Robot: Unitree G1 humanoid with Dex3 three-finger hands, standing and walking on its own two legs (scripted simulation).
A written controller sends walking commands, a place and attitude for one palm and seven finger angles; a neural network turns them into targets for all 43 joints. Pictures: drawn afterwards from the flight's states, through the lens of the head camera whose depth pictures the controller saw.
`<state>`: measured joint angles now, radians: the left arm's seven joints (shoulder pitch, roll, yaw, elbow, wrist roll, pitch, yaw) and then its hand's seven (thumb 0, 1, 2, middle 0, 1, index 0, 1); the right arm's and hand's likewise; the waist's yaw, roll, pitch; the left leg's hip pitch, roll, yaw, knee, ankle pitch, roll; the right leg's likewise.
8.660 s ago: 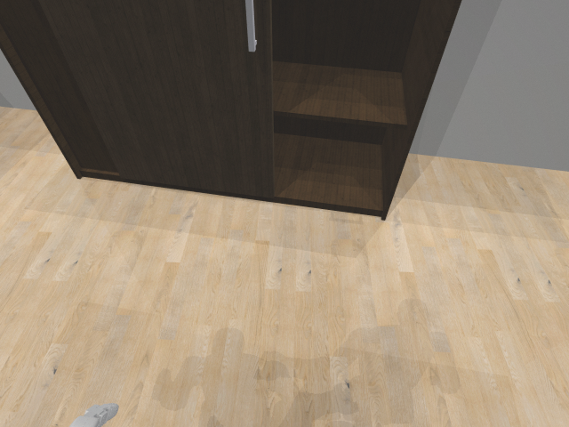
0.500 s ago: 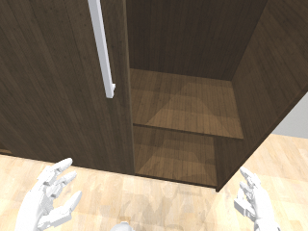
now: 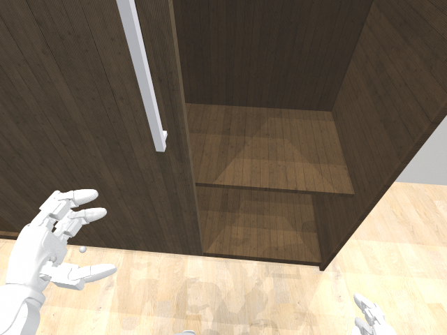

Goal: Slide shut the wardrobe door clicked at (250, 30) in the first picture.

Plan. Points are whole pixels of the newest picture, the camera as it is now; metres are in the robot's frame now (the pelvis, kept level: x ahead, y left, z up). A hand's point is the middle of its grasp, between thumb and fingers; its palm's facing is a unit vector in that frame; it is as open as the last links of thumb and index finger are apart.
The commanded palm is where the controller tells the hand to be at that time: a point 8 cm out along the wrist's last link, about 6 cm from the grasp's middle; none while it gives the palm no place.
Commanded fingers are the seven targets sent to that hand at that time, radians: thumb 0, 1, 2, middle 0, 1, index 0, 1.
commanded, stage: raise the hand with hooked fingers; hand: left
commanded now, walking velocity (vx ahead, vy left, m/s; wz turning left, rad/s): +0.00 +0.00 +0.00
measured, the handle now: (148, 81) +0.52 +0.17 +0.19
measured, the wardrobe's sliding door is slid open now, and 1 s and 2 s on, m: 0.52 0.52 0.52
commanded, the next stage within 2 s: move the hooked fingers beside the handle in 1.08 s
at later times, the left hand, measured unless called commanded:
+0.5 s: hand (26, 209) +0.25 +0.29 +0.16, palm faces +0.03 -0.99 -0.11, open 13.9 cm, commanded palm +0.22 +0.34 +0.16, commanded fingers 0.00 -0.50 0.30 -0.30 -1.20 -0.30 -1.20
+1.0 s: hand (34, 190) +0.27 +0.28 +0.18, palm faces +0.05 -0.99 -0.10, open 14.0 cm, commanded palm +0.24 +0.32 +0.17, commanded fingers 0.00 -0.50 0.30 -0.30 -1.20 -0.30 -1.20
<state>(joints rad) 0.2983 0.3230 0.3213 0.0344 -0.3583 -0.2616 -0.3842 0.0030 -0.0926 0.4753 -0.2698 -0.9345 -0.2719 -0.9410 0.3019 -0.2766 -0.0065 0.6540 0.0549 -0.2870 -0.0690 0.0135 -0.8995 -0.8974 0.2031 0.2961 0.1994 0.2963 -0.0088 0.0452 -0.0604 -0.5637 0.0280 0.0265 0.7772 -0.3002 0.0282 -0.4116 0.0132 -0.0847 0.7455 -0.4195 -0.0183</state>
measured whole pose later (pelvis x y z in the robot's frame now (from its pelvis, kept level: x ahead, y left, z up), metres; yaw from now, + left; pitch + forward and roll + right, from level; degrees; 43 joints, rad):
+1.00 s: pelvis +0.01 -0.01 +0.03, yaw +1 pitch -2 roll -1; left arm -0.03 0.46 0.46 0.24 -0.36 -0.06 -0.50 -0.01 -0.50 0.30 -0.30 -1.20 -0.31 -1.20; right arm 0.27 -0.28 0.06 0.66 0.07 -0.30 -0.08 0.01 -0.90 -0.90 0.20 0.30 0.20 0.30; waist 0.02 0.06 -0.02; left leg -0.31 0.01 0.01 0.53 -0.20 0.02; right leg -0.15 0.02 -0.10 0.48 -0.31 -0.03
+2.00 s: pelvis +0.01 +0.01 +0.02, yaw +0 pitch +2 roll -1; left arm -0.34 0.45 0.38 0.53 -0.29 -0.08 -0.45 -0.01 -0.51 0.30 -0.30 -1.20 -0.30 -1.20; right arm 0.29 -0.29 0.04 0.66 0.07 -0.23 -0.09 0.01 -0.90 -0.90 0.20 0.30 0.20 0.30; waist -0.02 0.05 -0.03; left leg -0.38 0.00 0.04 0.57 -0.22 0.04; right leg -0.23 0.00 -0.07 0.53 -0.33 -0.01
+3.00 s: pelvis +0.03 +0.00 +0.02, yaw -2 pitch +8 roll -1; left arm -0.67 0.57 0.44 0.98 -0.18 -0.18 -0.42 -0.01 -0.50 0.30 -0.30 -1.20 -0.30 -1.20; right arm 0.39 -0.31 0.02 0.66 0.05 -0.07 -0.05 0.01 -0.90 -0.90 0.20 0.30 0.20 0.30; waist -0.11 0.04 -0.05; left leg -0.50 0.03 0.06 0.63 -0.26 0.02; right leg -0.36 0.03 -0.04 0.59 -0.36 -0.02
